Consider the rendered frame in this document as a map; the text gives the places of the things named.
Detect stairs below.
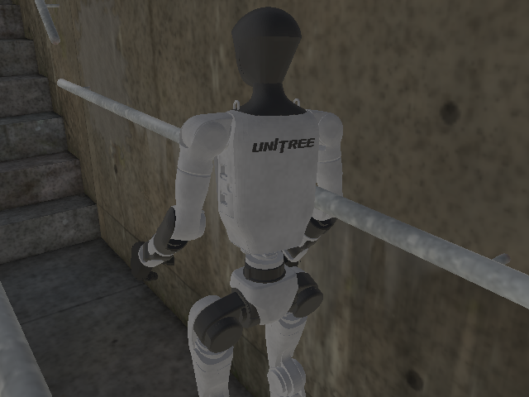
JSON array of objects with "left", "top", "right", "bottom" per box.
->
[{"left": 0, "top": 0, "right": 101, "bottom": 264}]

